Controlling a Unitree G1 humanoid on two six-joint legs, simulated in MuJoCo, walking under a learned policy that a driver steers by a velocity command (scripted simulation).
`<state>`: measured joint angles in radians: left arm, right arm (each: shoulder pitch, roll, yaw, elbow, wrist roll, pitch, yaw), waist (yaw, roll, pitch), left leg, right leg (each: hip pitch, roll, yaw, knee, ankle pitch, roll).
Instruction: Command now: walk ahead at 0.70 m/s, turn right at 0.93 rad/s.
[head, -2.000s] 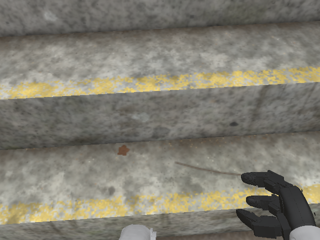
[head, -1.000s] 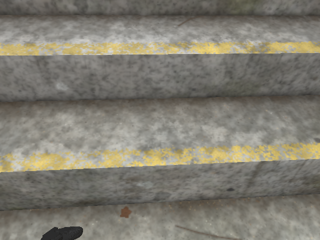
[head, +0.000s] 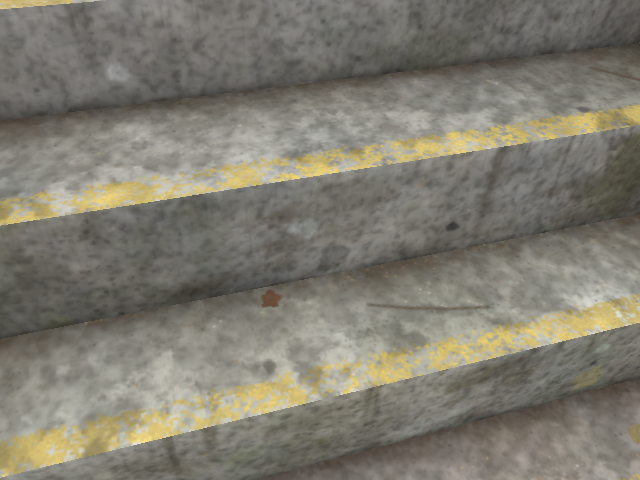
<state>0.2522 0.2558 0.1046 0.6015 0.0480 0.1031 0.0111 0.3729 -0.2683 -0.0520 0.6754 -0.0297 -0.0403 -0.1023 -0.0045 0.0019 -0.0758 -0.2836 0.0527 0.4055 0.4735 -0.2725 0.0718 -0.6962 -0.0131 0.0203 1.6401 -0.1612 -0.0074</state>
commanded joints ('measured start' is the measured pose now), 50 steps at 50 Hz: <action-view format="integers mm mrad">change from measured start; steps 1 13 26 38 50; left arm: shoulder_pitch -15 14 -228 -294 -90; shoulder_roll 34 88 100 -94 21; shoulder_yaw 6 -31 -43 -132 -62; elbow -60 -7 3 -173 58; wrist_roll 6 -57 -33 -25 26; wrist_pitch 5 -60 -172 -153 -234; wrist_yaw -23 -15 9 1 36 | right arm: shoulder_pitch -121 -342 100 -130 -391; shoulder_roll -92 70 0 -90 12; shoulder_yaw -21 33 -13 -49 -4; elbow -63 -187 1 -60 -303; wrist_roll -9 -10 13 13 -39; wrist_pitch -29 64 24 -15 59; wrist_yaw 27 53 119 75 56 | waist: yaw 59 59 -161 13 -77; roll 50 -272 -69 129 31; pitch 72 155 -38 2 76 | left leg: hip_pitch -28 -512 100 -16 -841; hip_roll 240 30 -130 -10 -35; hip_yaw -272 -209 -274 -653 -552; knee -325 625 -55 -161 1922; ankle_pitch -375 -272 136 674 -126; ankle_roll -168 -91 73 154 -19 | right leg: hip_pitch -22 500 643 297 421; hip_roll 10 -188 -158 56 -388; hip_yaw -63 343 -193 -99 203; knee -141 -1258 -836 -753 -1456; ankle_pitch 38 -423 931 -174 -175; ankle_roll -53 -316 -116 14 -174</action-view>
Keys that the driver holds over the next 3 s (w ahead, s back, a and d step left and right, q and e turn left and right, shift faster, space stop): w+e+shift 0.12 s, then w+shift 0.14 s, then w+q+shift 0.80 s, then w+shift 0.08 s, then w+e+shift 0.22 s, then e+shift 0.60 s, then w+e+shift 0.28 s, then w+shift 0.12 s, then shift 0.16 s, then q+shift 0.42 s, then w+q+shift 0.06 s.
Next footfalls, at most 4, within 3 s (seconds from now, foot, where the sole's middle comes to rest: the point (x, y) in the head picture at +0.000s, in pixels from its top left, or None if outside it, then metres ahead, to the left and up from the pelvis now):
0.24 right None -0.04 -0.09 -0.77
0.52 left None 0.07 0.07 -0.77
0.88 right None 0.19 -0.11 -0.77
1.30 left None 0.22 0.29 -0.57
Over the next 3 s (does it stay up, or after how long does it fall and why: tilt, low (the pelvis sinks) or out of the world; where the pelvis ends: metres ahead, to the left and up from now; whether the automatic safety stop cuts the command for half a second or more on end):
stays up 0.86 0.24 0.67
